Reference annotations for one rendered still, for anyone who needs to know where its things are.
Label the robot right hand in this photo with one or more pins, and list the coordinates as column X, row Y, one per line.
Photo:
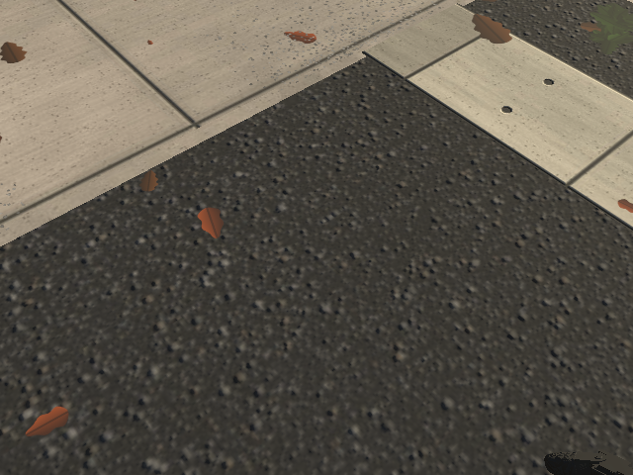
column 587, row 463

